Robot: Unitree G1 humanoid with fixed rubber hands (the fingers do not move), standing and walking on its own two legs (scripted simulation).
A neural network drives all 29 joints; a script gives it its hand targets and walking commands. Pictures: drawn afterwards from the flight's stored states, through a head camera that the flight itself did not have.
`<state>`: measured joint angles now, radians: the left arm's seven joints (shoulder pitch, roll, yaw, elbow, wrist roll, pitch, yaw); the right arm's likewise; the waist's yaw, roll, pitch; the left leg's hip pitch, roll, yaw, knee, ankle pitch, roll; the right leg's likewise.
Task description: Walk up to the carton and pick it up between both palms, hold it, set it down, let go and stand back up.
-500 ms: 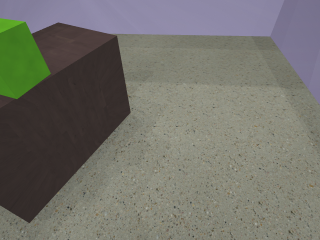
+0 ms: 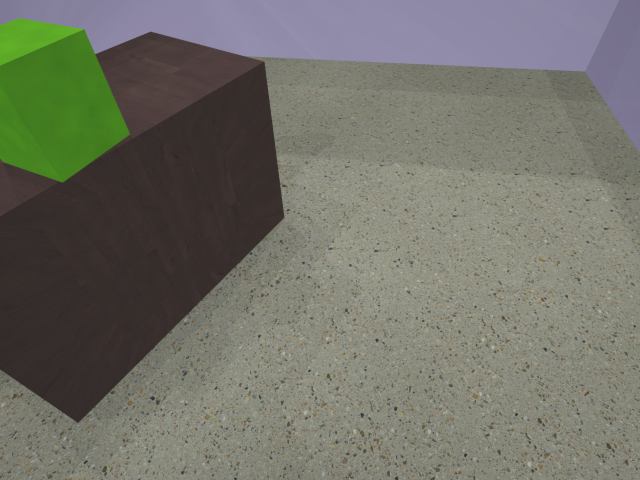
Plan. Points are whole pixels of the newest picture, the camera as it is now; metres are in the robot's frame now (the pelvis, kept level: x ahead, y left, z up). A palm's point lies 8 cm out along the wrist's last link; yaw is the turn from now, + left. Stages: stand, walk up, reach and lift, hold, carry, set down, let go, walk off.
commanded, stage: walk up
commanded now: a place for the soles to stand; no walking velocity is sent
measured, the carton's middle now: (40, 100) +0.89 +0.62 +0.07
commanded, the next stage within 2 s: none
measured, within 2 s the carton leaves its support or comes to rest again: neither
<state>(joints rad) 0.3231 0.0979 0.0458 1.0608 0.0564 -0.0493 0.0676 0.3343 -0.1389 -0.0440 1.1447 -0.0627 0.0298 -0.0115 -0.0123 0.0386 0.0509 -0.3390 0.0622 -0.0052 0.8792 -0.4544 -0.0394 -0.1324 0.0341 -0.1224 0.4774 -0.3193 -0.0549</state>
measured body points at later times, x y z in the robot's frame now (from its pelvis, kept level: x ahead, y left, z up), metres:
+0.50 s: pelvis +0.14 +0.11 -0.03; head +0.16 +0.14 +0.42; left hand +0.12 +0.36 -0.18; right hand +0.27 -0.12 -0.16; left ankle +0.18 +0.24 -0.73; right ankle +0.11 -0.04 -0.65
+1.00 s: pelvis +0.31 +0.21 -0.03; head +0.30 +0.22 +0.42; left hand +0.12 +0.38 -0.17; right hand +0.52 +0.04 -0.15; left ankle +0.34 +0.40 -0.71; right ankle +0.32 +0.02 -0.73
